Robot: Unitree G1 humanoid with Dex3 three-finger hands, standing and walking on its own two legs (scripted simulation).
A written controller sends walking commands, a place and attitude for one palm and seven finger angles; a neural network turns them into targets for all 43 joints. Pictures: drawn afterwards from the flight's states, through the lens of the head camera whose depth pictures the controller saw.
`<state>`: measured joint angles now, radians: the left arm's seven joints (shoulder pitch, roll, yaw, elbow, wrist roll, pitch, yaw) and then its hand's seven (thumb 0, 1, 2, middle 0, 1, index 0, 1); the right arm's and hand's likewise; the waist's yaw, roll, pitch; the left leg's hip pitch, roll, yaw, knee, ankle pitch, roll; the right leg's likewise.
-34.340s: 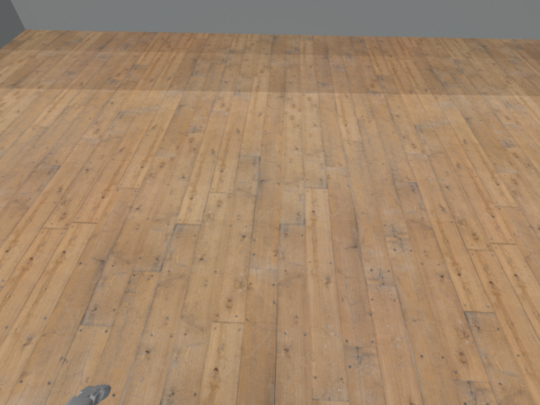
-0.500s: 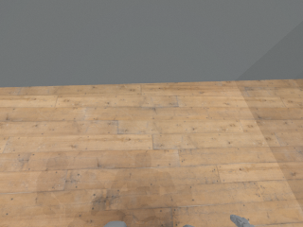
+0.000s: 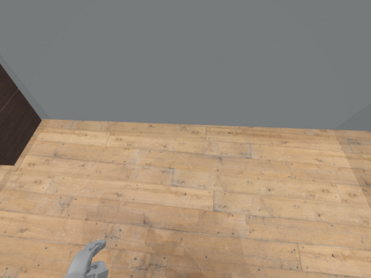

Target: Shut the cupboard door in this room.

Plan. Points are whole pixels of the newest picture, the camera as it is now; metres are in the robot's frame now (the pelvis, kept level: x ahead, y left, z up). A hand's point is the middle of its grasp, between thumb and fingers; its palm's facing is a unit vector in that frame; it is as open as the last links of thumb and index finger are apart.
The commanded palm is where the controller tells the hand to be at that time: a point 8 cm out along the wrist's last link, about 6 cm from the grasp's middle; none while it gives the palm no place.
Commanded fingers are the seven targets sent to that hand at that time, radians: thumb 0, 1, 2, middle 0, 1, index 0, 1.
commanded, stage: walk to a spot facing it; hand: left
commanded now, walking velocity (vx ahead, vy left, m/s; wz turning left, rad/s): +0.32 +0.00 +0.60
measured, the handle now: out of the picture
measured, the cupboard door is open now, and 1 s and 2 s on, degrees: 89 89 89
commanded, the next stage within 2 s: turn to face it in 1.32 s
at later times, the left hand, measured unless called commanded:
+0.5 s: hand out of the picture +0.02 +0.18 -0.18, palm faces +0.40 -0.89 -0.20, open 7.4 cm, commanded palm none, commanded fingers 0.00 0.90 0.90 -0.20 -0.30 -0.20 -0.30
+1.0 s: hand (79, 159) +0.49 +0.35 -0.16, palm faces +0.36 -0.91 -0.19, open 7.3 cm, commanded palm none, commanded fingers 0.00 0.90 0.90 -0.20 -0.30 -0.20 -0.30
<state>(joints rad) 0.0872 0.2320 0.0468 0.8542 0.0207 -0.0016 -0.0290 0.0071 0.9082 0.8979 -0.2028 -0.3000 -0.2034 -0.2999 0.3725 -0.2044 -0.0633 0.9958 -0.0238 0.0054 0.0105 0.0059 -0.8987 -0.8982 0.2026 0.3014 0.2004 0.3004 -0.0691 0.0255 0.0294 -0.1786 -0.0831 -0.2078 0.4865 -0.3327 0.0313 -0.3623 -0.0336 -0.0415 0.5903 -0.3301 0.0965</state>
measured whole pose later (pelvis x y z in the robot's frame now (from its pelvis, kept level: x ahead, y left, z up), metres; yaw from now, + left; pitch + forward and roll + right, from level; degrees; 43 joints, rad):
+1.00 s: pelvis +0.42 +0.13 -0.01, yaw +25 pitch -1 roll +1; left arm 0.07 0.19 0.03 0.92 0.03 -0.03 -0.03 0.00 0.91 0.90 -0.20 -0.30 -0.20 -0.30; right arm 0.43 -0.18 -0.05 1.10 -0.02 -0.06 -0.01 0.00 -0.91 -0.90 0.20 0.30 0.20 0.30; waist -0.06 -0.01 0.05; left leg 0.09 -0.04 0.02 0.39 -0.45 0.04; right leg -0.46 -0.07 -0.12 0.61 -0.17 0.02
